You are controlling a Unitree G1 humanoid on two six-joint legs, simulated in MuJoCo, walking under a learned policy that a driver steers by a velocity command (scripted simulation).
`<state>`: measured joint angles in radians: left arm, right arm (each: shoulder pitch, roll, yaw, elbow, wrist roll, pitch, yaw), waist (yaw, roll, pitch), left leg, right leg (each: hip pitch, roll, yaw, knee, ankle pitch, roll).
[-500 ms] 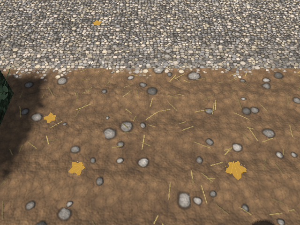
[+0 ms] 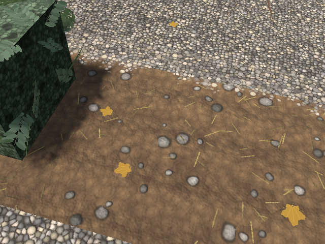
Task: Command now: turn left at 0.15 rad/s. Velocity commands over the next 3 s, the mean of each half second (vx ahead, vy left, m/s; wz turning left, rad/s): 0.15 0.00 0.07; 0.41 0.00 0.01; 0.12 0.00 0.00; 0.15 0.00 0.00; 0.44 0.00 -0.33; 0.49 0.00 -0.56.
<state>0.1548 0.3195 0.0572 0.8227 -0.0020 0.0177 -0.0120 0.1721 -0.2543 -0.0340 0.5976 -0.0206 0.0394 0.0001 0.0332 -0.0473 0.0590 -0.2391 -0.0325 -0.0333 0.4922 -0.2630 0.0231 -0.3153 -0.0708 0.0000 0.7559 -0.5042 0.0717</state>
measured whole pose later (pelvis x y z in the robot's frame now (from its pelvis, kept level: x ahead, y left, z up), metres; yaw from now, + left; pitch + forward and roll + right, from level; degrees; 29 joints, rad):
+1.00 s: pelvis +0.28 -0.06 +0.00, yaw +1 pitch +0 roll +0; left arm 0.19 0.27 0.04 0.76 0.01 -0.09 -0.04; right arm 0.27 -0.30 -0.05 0.82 0.02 -0.07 -0.01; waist -0.01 0.04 0.07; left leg -0.45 0.05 -0.05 1.15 -0.36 0.01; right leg -0.30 0.06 -0.05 0.44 -0.14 -0.07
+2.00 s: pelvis +0.47 -0.01 -0.01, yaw -1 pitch -1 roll +1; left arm 0.35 0.29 0.04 1.01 -0.02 -0.04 0.02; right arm 0.16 -0.27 -0.07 0.99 0.02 -0.09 0.02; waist 0.01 -0.05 0.03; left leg -0.26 -0.03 0.07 0.57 -0.27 0.05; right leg -0.12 -0.03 0.03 0.72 -0.45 -0.01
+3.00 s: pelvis +0.97 -0.14 -0.01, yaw -30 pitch +3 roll +1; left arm 0.40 0.30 0.08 0.82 -0.02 -0.03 0.02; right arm 0.00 -0.27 -0.04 0.73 0.00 -0.14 0.02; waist 0.08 0.01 0.01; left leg -0.46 -0.03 -0.04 0.44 -0.03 0.01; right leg -0.06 0.11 0.25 0.54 -0.48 -0.07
